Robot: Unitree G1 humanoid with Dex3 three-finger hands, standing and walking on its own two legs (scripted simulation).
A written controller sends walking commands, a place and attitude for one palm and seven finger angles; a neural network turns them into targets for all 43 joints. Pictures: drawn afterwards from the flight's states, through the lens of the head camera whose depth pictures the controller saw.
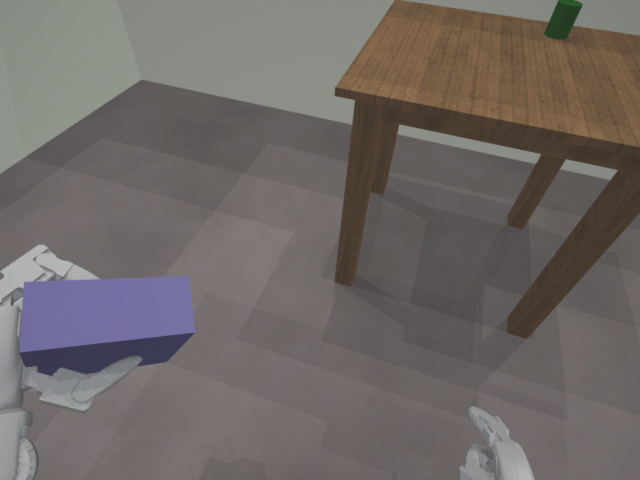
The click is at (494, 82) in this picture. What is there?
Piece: table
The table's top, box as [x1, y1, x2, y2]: [335, 0, 639, 156]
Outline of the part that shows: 335,87 335,95 639,156 638,35 572,26 568,36 565,39 554,39 546,36 543,33 548,22 395,0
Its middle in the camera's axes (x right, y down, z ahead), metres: +0.54 -0.50 +1.10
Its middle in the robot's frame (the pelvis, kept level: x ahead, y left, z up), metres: +1.20 -0.47 +0.04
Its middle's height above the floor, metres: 0.81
